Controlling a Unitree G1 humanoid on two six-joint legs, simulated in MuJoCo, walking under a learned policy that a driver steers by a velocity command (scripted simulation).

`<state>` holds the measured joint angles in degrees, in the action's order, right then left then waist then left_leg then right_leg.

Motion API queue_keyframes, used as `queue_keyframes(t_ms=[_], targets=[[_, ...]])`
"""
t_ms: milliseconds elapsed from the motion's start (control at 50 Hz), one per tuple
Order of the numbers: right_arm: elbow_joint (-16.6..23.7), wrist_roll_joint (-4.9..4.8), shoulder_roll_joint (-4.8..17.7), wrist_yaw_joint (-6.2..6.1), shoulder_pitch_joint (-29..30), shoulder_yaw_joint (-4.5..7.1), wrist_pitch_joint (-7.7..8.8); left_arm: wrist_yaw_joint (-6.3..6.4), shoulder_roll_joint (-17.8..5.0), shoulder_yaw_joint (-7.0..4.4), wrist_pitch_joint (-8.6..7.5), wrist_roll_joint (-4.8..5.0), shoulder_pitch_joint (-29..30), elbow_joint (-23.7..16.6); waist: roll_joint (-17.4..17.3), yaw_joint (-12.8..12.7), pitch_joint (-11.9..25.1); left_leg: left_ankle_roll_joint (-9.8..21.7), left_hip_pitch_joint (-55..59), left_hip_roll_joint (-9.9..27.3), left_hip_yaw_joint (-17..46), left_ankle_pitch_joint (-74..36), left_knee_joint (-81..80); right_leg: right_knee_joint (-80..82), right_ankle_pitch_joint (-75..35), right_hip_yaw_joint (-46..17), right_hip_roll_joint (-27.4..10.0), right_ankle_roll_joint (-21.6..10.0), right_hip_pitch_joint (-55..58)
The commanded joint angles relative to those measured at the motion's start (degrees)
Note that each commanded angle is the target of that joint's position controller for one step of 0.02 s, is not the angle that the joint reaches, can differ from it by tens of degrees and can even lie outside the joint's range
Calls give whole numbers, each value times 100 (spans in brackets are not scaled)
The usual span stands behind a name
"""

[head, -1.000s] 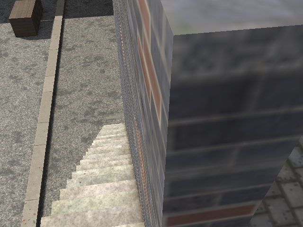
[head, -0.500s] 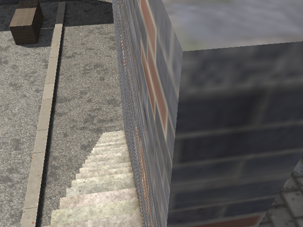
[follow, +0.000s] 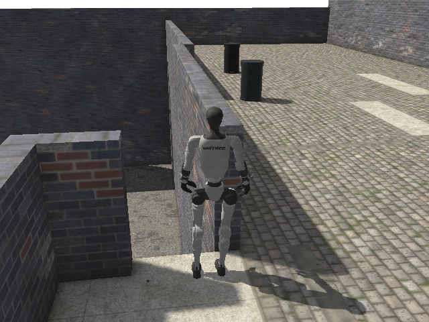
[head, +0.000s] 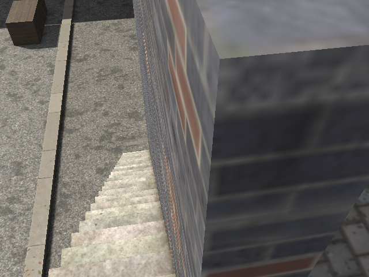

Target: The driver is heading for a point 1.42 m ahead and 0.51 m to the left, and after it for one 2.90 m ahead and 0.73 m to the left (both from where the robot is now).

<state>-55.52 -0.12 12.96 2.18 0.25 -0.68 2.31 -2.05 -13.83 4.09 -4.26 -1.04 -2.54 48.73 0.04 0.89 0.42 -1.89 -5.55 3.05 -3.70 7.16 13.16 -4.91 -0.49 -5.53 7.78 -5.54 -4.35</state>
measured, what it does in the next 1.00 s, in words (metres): stands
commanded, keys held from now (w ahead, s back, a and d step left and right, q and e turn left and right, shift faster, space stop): w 1.00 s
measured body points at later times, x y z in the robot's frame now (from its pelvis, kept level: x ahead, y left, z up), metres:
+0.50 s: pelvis -0.01 +0.00 +0.00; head -0.01 +0.01 +0.45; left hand +0.19 +0.23 -0.10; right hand +0.17 -0.24 -0.10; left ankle +0.00 +0.14 -0.75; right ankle +0.03 -0.05 -0.75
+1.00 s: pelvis -0.01 +0.00 +0.00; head -0.01 +0.01 +0.45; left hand +0.18 +0.23 -0.11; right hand +0.17 -0.24 -0.10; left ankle +0.00 +0.14 -0.75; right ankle +0.03 -0.05 -0.75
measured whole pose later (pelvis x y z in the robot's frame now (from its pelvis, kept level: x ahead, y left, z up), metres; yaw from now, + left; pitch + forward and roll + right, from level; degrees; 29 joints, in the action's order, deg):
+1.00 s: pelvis -0.01 +0.00 +0.00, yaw +0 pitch -1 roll +0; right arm -54.7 1.0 14.2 2.7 1.4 -2.5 3.0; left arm -2.6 -14.7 3.9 -3.5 -0.6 -1.0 50.8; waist 1.1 1.1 -0.2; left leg -1.8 -6.9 3.2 -3.3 7.8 15.8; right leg -8.2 0.4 -5.8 7.9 -5.1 -6.2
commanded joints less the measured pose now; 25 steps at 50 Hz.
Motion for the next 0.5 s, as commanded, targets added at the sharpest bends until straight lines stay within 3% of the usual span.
queue_keyframes(t_ms=[20, 80, 480, 500], targets=[[400, 5, 694, 48, 493, 101, 128, -57, -612, -174, -85, -15, 485, -373, 205, 40, 800, 278, 188, 717, 604, -371, 27, -272, -224, -893, -1360, 316, 319], [412, 62, 637, 78, 656, 58, 121, -69, -597, -160, -61, 7, 624, -380, 49, 31, 548, 255, 133, 706, 594, -292, 57, -179, 113, -931, -1352, 324, 30], [411, 119, 736, 124, 843, -33, 149, -117, -678, -177, -26, 29, 909, -291, 39, 51, 542, 239, 70, 700, 594, -95, 66, -183, 408, -925, -1328, 335, -54], [320, 104, 746, 29, 512, -3, 139, 30, -768, -211, 30, 94, 447, -115, -194, 2, 767, 246, 387, 701, 779, 120, -110, -43, 795, -960, -1187, 415, -235]])
Velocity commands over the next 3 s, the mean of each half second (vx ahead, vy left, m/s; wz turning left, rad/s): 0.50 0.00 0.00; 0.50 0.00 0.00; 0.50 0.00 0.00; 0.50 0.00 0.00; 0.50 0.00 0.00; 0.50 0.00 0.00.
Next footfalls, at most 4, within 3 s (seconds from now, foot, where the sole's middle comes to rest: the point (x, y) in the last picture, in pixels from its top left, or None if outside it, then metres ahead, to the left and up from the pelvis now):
none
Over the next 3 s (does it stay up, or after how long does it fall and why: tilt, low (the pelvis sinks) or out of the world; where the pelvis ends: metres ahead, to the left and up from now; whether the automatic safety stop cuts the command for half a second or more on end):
stays up -0.01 0.00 0.00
